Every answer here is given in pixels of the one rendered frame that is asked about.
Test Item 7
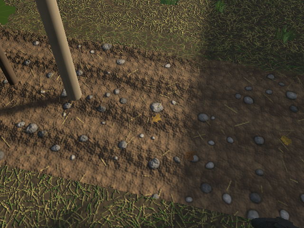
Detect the right robot hand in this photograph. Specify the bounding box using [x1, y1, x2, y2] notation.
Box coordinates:
[251, 217, 299, 228]

